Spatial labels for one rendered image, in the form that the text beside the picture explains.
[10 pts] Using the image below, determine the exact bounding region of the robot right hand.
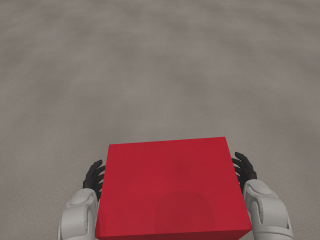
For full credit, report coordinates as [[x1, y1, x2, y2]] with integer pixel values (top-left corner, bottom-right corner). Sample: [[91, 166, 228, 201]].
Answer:
[[231, 152, 257, 195]]

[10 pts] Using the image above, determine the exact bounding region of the robot left hand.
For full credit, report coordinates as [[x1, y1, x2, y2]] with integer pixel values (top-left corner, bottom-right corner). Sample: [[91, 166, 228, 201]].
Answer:
[[83, 160, 106, 202]]

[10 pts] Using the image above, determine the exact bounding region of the carton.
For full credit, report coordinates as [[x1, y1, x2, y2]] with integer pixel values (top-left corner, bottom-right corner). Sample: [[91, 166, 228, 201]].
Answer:
[[95, 137, 252, 240]]

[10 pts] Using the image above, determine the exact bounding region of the right robot forearm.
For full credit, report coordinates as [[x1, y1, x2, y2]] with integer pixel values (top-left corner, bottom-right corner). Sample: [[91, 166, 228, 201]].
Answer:
[[243, 179, 294, 240]]

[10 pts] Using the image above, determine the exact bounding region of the left robot forearm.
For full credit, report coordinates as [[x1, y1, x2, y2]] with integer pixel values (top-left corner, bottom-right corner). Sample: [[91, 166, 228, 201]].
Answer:
[[57, 188, 98, 240]]

